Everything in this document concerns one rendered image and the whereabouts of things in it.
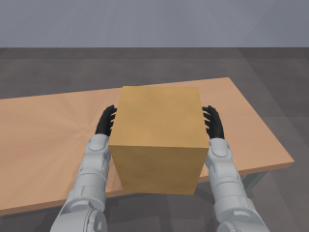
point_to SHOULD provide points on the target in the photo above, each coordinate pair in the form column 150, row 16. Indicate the robot left hand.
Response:
column 105, row 124

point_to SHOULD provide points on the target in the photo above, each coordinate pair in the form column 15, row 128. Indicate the robot right upper arm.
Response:
column 231, row 225

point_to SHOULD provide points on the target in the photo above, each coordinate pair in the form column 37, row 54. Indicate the robot right hand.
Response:
column 215, row 126

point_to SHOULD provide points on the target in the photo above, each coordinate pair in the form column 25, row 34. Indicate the robot left upper arm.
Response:
column 89, row 220

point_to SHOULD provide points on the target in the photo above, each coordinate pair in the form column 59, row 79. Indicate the carton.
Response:
column 159, row 140

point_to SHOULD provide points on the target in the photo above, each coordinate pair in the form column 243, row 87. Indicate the robot right forearm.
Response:
column 231, row 201

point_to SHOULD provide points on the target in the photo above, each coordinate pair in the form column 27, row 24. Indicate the robot left forearm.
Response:
column 89, row 188

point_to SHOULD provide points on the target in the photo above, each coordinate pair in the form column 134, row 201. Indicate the table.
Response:
column 43, row 139

